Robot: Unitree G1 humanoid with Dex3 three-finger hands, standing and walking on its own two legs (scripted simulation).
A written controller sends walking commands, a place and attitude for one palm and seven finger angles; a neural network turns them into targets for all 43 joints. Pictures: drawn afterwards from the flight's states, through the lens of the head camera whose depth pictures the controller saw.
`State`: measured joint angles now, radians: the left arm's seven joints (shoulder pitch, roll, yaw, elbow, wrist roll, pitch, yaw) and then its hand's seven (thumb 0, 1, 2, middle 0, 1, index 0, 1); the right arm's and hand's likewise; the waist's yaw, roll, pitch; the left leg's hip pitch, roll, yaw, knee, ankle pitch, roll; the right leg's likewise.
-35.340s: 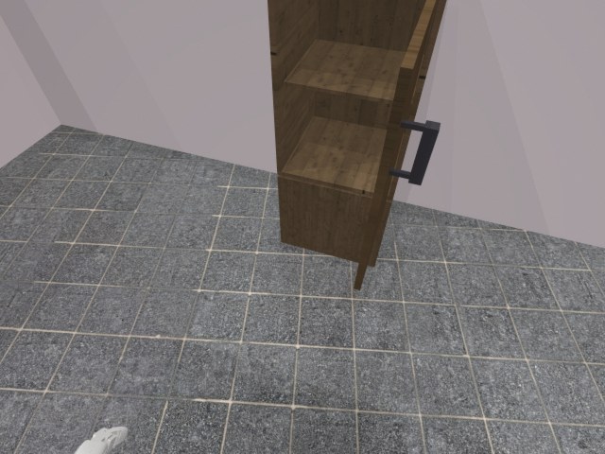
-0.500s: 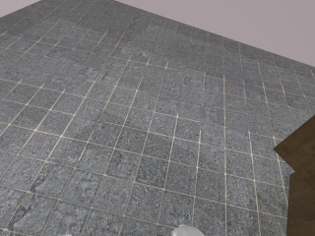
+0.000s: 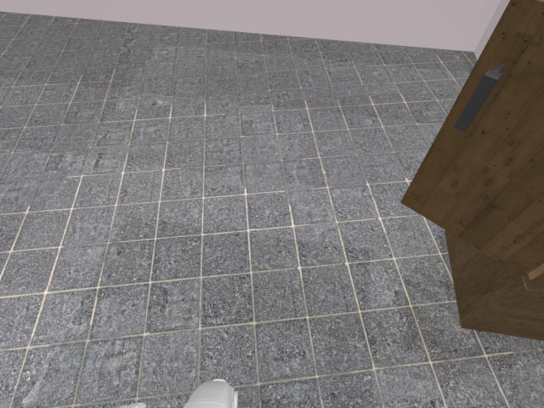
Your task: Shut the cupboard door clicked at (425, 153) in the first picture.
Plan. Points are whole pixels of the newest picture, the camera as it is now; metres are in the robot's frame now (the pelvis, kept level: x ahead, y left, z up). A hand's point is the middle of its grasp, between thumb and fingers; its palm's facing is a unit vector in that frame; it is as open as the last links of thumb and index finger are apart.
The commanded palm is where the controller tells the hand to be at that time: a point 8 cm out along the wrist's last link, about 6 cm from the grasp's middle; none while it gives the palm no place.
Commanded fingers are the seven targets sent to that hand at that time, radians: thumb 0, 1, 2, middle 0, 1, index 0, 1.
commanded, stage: turn to face it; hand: left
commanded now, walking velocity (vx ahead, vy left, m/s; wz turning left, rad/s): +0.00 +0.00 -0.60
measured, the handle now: (480, 97) +0.68 -0.37 +0.06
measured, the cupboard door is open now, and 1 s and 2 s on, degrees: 57 57 57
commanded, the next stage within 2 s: take the last steps up to it in 1.02 s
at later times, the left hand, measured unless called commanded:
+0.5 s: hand (161, 377) +0.18 +0.20 -0.16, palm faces -0.30 -0.92 -0.24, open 7.4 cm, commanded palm none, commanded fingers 0.00 0.90 0.90 -0.20 -0.30 -0.20 -0.30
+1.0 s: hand (196, 386) +0.17 +0.15 -0.18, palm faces -0.47 -0.86 -0.19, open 7.4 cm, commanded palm none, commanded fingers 0.00 0.90 0.90 -0.20 -0.30 -0.20 -0.30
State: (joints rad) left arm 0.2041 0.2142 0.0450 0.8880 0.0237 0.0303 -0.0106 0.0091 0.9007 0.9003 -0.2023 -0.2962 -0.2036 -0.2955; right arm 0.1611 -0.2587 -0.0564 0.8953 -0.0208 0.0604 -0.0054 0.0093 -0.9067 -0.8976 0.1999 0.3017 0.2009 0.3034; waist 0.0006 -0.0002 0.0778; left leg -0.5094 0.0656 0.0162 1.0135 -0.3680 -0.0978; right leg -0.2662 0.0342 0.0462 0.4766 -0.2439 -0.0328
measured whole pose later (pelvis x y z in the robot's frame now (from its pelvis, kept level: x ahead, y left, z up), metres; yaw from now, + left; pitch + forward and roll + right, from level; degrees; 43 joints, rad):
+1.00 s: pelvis +0.02 +0.01 +0.00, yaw -31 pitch +1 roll -1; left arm 0.23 0.21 0.05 0.94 0.03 0.03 0.00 0.01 0.90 0.90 -0.20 -0.30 -0.20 -0.30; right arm 0.19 -0.22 -0.03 0.93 -0.01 0.04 -0.01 0.01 -0.91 -0.90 0.20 0.30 0.20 0.30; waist 0.02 -0.03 0.03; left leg -0.33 0.03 0.03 0.65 -0.33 -0.07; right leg -0.28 0.05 0.07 0.50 -0.24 -0.02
